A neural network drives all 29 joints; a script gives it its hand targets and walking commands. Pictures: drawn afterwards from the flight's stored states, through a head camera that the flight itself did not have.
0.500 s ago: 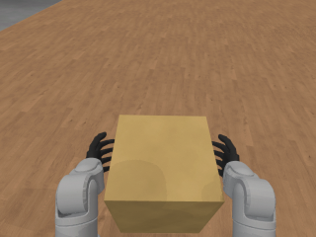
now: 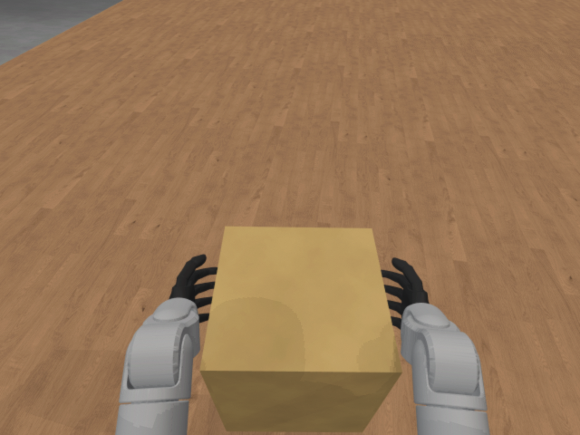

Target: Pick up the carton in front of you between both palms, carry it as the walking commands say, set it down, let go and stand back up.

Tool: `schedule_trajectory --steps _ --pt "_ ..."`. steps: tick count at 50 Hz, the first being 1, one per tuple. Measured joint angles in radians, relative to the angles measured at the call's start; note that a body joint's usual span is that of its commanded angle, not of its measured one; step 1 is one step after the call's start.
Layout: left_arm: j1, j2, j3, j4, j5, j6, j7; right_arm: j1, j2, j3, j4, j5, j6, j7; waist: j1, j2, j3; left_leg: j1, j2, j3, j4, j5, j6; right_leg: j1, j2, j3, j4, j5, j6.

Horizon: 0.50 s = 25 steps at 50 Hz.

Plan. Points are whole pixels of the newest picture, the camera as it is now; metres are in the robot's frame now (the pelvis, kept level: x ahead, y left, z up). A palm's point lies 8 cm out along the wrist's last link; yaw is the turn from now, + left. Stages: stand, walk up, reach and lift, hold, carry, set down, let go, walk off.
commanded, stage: carry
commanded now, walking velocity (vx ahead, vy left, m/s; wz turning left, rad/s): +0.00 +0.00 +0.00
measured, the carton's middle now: (296, 333) +0.26 +0.00 -0.02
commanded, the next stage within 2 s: hold in 0.60 s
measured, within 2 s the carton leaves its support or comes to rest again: neither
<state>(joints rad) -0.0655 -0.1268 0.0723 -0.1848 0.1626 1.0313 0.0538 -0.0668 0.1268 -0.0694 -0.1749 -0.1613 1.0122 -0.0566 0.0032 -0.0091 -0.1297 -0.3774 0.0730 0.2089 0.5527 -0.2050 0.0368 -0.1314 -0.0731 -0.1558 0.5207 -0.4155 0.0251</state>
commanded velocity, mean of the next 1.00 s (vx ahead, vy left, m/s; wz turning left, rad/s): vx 0.00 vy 0.00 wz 0.00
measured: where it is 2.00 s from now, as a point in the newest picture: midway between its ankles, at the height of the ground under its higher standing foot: outside the picture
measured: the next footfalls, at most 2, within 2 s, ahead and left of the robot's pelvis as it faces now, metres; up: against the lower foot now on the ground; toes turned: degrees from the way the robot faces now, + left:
none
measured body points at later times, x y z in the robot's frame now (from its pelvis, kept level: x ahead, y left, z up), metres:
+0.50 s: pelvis -0.03 -0.01 +0.00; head -0.04 +0.00 +0.45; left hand +0.27 +0.14 +0.03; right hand +0.27 -0.16 +0.03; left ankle +0.05 +0.10 -0.73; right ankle -0.09 -0.11 -0.73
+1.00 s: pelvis -0.06 +0.00 +0.01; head -0.05 +0.03 +0.45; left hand +0.28 +0.13 +0.01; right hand +0.25 -0.17 +0.02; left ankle +0.05 +0.11 -0.73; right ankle -0.09 -0.12 -0.73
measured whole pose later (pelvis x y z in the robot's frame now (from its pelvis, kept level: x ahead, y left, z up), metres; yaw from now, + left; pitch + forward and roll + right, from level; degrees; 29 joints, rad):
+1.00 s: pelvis -0.06 +0.00 +0.01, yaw -8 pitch -6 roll +0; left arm -0.39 -0.18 0.35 0.36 0.34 0.62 0.00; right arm -0.43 0.19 -0.38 0.48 -0.34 0.52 0.03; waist 0.04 -0.06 0.12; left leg -0.23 -0.01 -0.03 0.45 -0.11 -0.01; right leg -0.09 0.03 0.09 0.51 -0.32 -0.01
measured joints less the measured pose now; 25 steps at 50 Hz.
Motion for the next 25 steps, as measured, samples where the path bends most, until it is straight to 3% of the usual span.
schedule_trajectory --steps 15,20,25 --pt "-0.117 -0.01 0.078 0.365 0.073 -0.29 -0.028 -0.108 0.009 -0.085 0.352 -0.07 -0.287 0.038 -0.005 0.006 0.034 -0.012 0.011 -0.004 -0.044 0.065 0.0 -0.037 0.015 0.0 0.007 0.037 -0.015" --pt "-0.137 -0.013 0.095 0.379 0.075 -0.345 -0.028 -0.132 0.012 -0.101 0.371 -0.071 -0.341 0.039 -0.006 0.006 0.05 -0.025 0.014 -0.005 -0.043 0.073 0.0 -0.054 0.016 0.0 0.018 0.039 -0.018" --pt "-0.124 -0.011 0.082 0.323 0.06 -0.324 -0.023 -0.122 0.011 -0.089 0.318 -0.057 -0.321 0.036 -0.005 0.004 0.053 -0.034 0.016 -0.005 -0.036 0.071 -0.001 -0.065 0.017 0.001 0.03 0.034 -0.019"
